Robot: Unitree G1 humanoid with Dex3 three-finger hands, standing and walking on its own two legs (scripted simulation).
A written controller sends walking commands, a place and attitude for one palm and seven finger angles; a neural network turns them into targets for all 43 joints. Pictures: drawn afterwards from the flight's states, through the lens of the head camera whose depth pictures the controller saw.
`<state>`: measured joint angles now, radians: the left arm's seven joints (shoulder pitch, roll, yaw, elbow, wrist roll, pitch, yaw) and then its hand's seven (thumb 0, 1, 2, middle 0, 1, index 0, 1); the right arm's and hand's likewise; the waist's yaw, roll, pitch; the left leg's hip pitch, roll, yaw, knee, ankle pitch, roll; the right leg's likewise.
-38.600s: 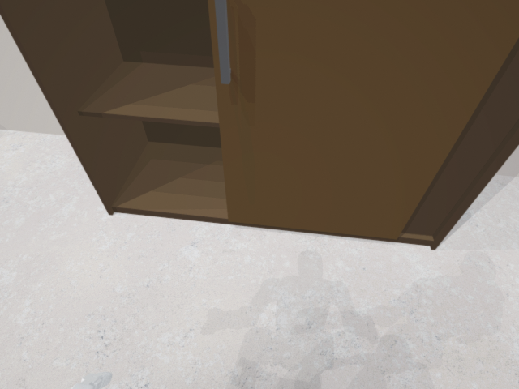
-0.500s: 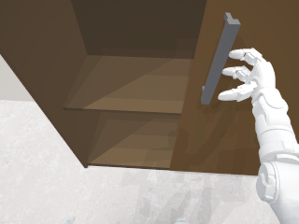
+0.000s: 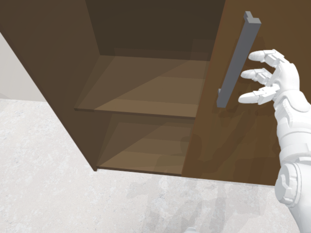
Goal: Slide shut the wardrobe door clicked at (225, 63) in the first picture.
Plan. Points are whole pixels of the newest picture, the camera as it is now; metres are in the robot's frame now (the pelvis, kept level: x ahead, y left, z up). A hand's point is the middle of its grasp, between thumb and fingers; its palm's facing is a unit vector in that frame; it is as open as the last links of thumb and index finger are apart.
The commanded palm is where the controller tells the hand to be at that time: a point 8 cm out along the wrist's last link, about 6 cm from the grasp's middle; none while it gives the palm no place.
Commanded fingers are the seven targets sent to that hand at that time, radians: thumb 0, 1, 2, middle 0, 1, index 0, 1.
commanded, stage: move the hooked fingers beside the handle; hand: right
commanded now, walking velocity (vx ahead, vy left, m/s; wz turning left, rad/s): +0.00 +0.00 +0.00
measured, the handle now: (232, 65) +0.51 -0.12 +0.18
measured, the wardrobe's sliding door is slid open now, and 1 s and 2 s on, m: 0.56 0.59 0.59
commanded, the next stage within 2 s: none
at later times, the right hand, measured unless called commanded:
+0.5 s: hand (260, 80) +0.47 -0.19 +0.17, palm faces -0.07 +1.00 -0.01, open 13.0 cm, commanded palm +0.46 -0.25 +0.17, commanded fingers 0.00 0.50 -0.30 0.30 1.20 0.30 1.20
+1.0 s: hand (269, 80) +0.47 -0.21 +0.17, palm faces -0.01 +1.00 -0.02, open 13.7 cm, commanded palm +0.44 -0.26 +0.18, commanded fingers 0.00 0.50 -0.30 0.30 1.20 0.30 1.20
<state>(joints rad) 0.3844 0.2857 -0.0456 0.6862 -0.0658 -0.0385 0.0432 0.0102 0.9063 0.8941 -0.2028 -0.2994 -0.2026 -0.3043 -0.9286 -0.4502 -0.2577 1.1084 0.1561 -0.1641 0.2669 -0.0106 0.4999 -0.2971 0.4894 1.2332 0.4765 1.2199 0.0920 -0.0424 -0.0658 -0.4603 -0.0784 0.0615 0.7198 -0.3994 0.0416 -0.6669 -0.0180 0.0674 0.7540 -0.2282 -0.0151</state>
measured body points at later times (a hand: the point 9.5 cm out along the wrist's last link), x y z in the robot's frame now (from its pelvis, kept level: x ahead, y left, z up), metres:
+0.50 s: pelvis -0.01 -0.02 +0.00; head +0.03 -0.03 +0.45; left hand +0.02 +0.25 -0.11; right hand +0.47 -0.24 +0.17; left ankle -0.02 +0.10 -0.71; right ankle +0.09 -0.11 -0.71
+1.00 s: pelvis +0.02 -0.02 +0.01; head +0.05 -0.02 +0.46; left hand +0.08 +0.25 -0.09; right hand +0.46 -0.26 +0.17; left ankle -0.02 +0.10 -0.71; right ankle +0.09 -0.11 -0.71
